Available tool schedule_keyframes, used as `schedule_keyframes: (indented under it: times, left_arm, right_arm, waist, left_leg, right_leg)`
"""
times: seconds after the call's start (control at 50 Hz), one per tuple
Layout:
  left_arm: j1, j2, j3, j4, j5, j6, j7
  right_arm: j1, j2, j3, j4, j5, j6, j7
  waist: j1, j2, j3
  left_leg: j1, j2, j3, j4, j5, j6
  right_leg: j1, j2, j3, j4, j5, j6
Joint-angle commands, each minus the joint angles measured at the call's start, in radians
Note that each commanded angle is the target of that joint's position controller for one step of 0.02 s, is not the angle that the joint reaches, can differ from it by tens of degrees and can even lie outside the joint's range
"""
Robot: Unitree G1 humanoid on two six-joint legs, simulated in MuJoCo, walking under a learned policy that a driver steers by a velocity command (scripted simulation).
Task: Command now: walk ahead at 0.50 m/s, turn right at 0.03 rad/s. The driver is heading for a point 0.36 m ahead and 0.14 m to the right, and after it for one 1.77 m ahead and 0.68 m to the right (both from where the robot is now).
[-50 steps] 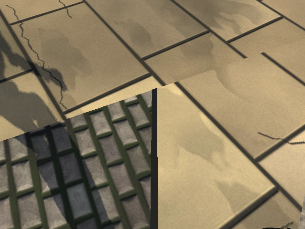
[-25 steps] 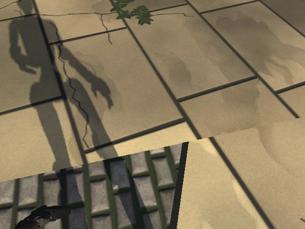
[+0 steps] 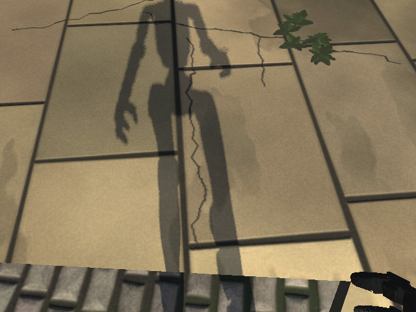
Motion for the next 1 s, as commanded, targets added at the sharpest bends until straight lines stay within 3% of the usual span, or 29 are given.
schedule_keyframes:
  times: [0.02, 0.04, 0.06, 0.08, 0.1, 0.14, 0.18, 0.24, 0.34, 0.4, 0.46, 0.48, 0.5, 0.52, 0.54, 0.56, 0.58, 0.6, 0.62, 0.64, 0.68, 0.74, 0.78, 0.86, 0.94, 0.98, 1.0]
  left_arm:
    - [0.030, 0.025, -0.022, -0.100, 0.027, -0.025, -0.001]
    - [0.023, 0.074, -0.011, -0.080, 0.009, -0.041, -0.004]
    - [-0.051, 0.142, 0.015, -0.105, -0.021, -0.043, -0.007]
    - [-0.102, 0.134, 0.015, -0.119, -0.022, -0.040, -0.006]
    - [-0.121, 0.122, 0.018, -0.118, -0.008, -0.032, -0.002]
    - [-0.067, 0.086, 0.022, -0.095, -0.003, 0.000, 0.003]
    - [-0.063, 0.056, 0.021, -0.093, -0.004, 0.022, 0.007]
    - [-0.135, 0.043, 0.023, -0.124, 0.004, 0.028, 0.007]
    - [-0.279, 0.009, 0.004, -0.173, 0.014, 0.018, -0.024]
    - [-0.369, 0.015, 0.005, -0.233, 0.025, 0.009, -0.047]
    - [-0.307, 0.054, 0.027, -0.259, 0.023, 0.009, -0.067]
    - [-0.220, 0.087, 0.044, -0.244, 0.022, 0.009, -0.066]
    - [-0.096, 0.140, 0.071, -0.218, 0.024, 0.008, -0.053]
    - [-0.021, 0.230, 0.097, -0.218, 0.031, 0.014, -0.028]
    - [-0.091, 0.313, 0.102, -0.252, 0.035, 0.017, -0.019]
    - [-0.063, 0.258, 0.088, -0.287, 0.032, 0.019, -0.026]
    - [-0.112, 0.198, 0.073, -0.296, 0.027, 0.018, -0.030]
    - [-0.167, 0.158, 0.063, -0.296, 0.013, 0.021, -0.027]
    - [-0.214, 0.129, 0.054, -0.304, 0.011, 0.028, -0.020]
    - [-0.235, 0.121, 0.052, -0.315, 0.023, 0.032, -0.014]
    - [-0.255, 0.129, 0.056, -0.327, 0.040, 0.034, -0.010]
    - [-0.239, 0.166, 0.067, -0.329, 0.036, 0.044, 0.015]
    - [-0.249, 0.173, 0.068, -0.337, 0.027, 0.066, 0.035]
    - [-0.290, 0.159, 0.062, -0.379, 0.035, 0.097, 0.052]
    - [-0.268, 0.135, 0.054, -0.401, 0.037, 0.113, 0.057]
    - [-0.231, 0.136, 0.055, -0.395, 0.020, 0.119, 0.052]
    - [-0.244, 0.141, 0.056, -0.401, 0.014, 0.123, 0.053]
  right_arm:
    - [0.416, -0.313, -0.110, 0.026, -0.027, 0.003, -0.026]
    - [0.440, -0.245, -0.092, 0.029, -0.020, 0.004, -0.023]
    - [0.384, -0.196, -0.072, 0.038, -0.016, 0.001, -0.019]
    - [0.317, -0.161, -0.061, 0.038, -0.012, -0.002, -0.017]
    - [0.257, -0.126, -0.051, 0.041, -0.013, -0.008, -0.013]
    - [0.188, -0.096, -0.048, 0.049, -0.021, -0.030, -0.010]
    - [0.180, -0.097, -0.055, 0.072, -0.028, -0.048, -0.012]
    - [0.212, -0.112, -0.065, 0.113, -0.034, -0.055, -0.027]
    - [0.245, -0.153, -0.081, 0.153, -0.021, -0.046, -0.045]
    - [0.257, -0.179, -0.090, 0.174, -0.011, -0.020, -0.059]
    - [0.241, -0.215, -0.102, 0.174, 0.009, 0.015, -0.078]
    - [0.221, -0.223, -0.104, 0.167, 0.015, 0.024, -0.084]
    - [0.204, -0.214, -0.098, 0.160, 0.023, 0.029, -0.084]
    - [0.250, -0.174, -0.081, 0.148, -0.005, 0.021, -0.082]
    - [0.389, -0.054, -0.044, 0.121, -0.058, 0.011, -0.068]
    - [0.340, -0.132, -0.050, 0.124, -0.026, -0.006, -0.053]
    - [0.232, -0.166, -0.059, 0.096, 0.012, -0.008, -0.052]
    - [0.195, -0.161, -0.057, 0.092, 0.005, -0.002, -0.064]
    - [0.183, -0.169, -0.062, 0.102, -0.014, 0.011, -0.078]
    - [0.194, -0.176, -0.067, 0.097, -0.021, 0.026, -0.081]
    - [0.208, -0.156, -0.065, 0.093, -0.024, 0.044, -0.086]
    - [0.166, -0.130, -0.055, 0.075, -0.037, 0.053, -0.094]
    - [0.146, -0.123, -0.050, 0.069, -0.033, 0.060, -0.094]
    - [0.105, -0.122, -0.045, 0.062, -0.029, 0.051, -0.081]
    - [0.065, -0.117, -0.035, 0.041, -0.017, 0.031, -0.065]
    - [0.068, -0.124, -0.035, 0.029, -0.004, 0.024, -0.052]
    - [0.097, -0.130, -0.039, 0.037, -0.004, 0.022, -0.044]
  waist:
    - [-0.208, 0.185, -0.351]
    - [-0.229, 0.186, -0.424]
    - [-0.217, 0.133, -0.254]
    - [-0.185, 0.104, -0.157]
    - [-0.153, 0.083, -0.089]
    - [-0.094, 0.116, -0.046]
    - [-0.076, 0.085, -0.019]
    - [-0.086, 0.052, 0.015]
    - [-0.134, 0.022, 0.065]
    - [-0.154, 0.014, 0.099]
    - [-0.109, 0.068, 0.010]
    - [-0.062, 0.070, -0.045]
    - [0.006, 0.036, -0.119]
    - [0.022, -0.085, -0.212]
    - [-0.116, -0.283, -0.332]
    - [-0.027, -0.170, -0.506]
    - [-0.016, -0.105, -0.389]
    - [-0.046, -0.039, -0.263]
    - [-0.071, -0.029, -0.181]
    - [-0.100, -0.054, -0.160]
    - [-0.126, -0.077, -0.149]
    - [-0.118, -0.080, -0.183]
    - [-0.115, -0.093, -0.205]
    - [-0.110, -0.108, -0.190]
    - [-0.083, -0.170, -0.178]
    - [-0.073, -0.206, -0.169]
    - [-0.093, -0.201, -0.168]
  left_leg:
    - [0.886, 0.349, -0.508, -0.043, -0.056, 0.229]
    - [0.865, 0.406, -0.712, -0.162, -0.140, 0.255]
    - [0.737, 0.369, -0.554, -0.181, -0.162, 0.207]
    - [0.603, 0.320, -0.416, -0.208, -0.140, 0.174]
    - [0.487, 0.274, -0.322, -0.251, -0.118, 0.152]
    - [0.342, 0.226, -0.195, -0.329, -0.060, 0.129]
    - [0.299, 0.222, -0.114, -0.367, 0.026, 0.135]
    - [0.340, 0.224, -0.024, -0.377, 0.105, 0.128]
    - [0.386, 0.230, 0.101, -0.392, 0.112, 0.102]
    - [0.444, 0.235, 0.163, -0.300, 0.362, 0.079]
    - [0.528, 0.244, 0.177, -0.129, 0.669, 0.044]
    - [0.529, 0.227, 0.183, -0.008, 0.735, 0.023]
    - [0.483, 0.178, 0.205, 0.185, 0.686, -0.015]
    - [0.286, 0.111, 0.212, 0.476, 0.305, -0.082]
    - [-0.090, -0.079, 0.098, 0.854, -0.639, -0.154]
    - [-0.135, -0.084, -0.112, 0.956, -0.643, -0.141]
    - [-0.191, -0.040, -0.127, 0.934, -0.551, -0.117]
    - [-0.215, -0.006, -0.109, 0.862, -0.466, -0.111]
    - [-0.187, 0.021, -0.106, 0.802, -0.413, -0.115]
    - [-0.121, 0.032, -0.115, 0.760, -0.375, -0.112]
    - [-0.058, 0.020, -0.103, 0.672, -0.350, -0.115]
    - [-0.066, 0.000, -0.110, 0.542, -0.293, -0.132]
    - [-0.055, -0.015, -0.114, 0.492, -0.229, -0.147]
    - [-0.012, -0.044, -0.102, 0.473, -0.148, -0.161]
    - [0.003, -0.060, -0.117, 0.351, -0.246, -0.140]
    - [0.023, -0.054, -0.142, 0.173, -0.311, -0.102]
    - [0.087, -0.056, -0.131, 0.071, -0.261, -0.085]
  right_leg:
    - [-0.616, 0.019, 0.028, 0.736, 0.170, -0.038]
    - [-0.717, 0.043, 0.192, 0.887, -0.161, -0.044]
    - [-0.794, -0.004, 0.206, 0.939, -0.111, -0.052]
    - [-0.790, -0.048, 0.178, 0.900, -0.027, -0.054]
    - [-0.760, -0.076, 0.173, 0.843, 0.045, -0.047]
    - [-0.645, -0.104, 0.179, 0.794, 0.145, -0.031]
    - [-0.646, -0.099, 0.188, 0.771, 0.206, -0.018]
    - [-0.729, -0.094, 0.222, 0.644, 0.336, -0.011]
    - [-0.712, -0.081, 0.139, 0.381, 0.508, -0.033]
    - [-0.701, -0.051, 0.073, 0.261, 0.477, -0.052]
    - [-0.595, 0.016, 0.008, 0.232, 0.348, -0.090]
    - [-0.492, 0.053, -0.011, 0.215, 0.328, -0.109]
    - [-0.311, 0.093, -0.011, 0.137, 0.426, -0.142]
    - [-0.057, -0.042, 0.190, 0.129, 0.767, -0.205]
    - [0.248, -0.286, 0.615, 0.182, 1.052, -0.425]
    - [0.274, -0.328, 0.751, 0.074, 0.884, -0.478]
    - [0.188, -0.285, 0.629, 0.035, 0.791, -0.423]
    - [0.051, -0.234, 0.541, 0.017, 0.705, -0.367]
    - [-0.089, -0.200, 0.476, -0.003, 0.684, -0.335]
    - [-0.194, -0.176, 0.450, -0.026, 0.663, -0.324]
    - [-0.294, -0.147, 0.422, -0.047, 0.676, -0.314]
    - [-0.294, -0.133, 0.421, -0.036, 0.699, -0.308]
    - [-0.300, -0.109, 0.423, -0.035, 0.599, -0.291]
    - [-0.358, -0.065, 0.460, -0.028, 0.410, -0.261]
    - [-0.271, -0.081, 0.561, 0.020, 0.481, -0.263]
    - [-0.184, -0.103, 0.637, 0.044, 0.514, -0.251]
    - [-0.192, -0.086, 0.647, 0.058, 0.514, -0.237]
